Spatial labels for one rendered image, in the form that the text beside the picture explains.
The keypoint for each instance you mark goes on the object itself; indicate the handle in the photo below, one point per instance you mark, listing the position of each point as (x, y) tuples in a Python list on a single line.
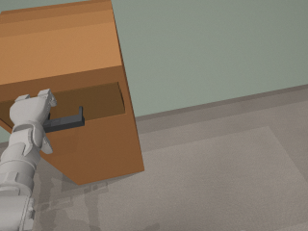
[(63, 123)]

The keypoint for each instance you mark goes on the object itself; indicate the robot left upper arm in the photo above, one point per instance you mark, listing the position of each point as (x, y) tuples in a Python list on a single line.
[(17, 212)]

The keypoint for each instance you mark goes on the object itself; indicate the cabinet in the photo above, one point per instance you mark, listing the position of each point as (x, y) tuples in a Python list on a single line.
[(71, 46)]

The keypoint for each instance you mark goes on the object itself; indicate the robot left forearm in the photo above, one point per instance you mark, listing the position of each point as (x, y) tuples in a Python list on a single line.
[(19, 161)]

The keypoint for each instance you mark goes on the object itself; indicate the drawer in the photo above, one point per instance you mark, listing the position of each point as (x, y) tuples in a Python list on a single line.
[(97, 101)]

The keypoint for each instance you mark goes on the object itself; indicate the robot left hand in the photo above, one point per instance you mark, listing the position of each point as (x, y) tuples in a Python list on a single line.
[(34, 109)]

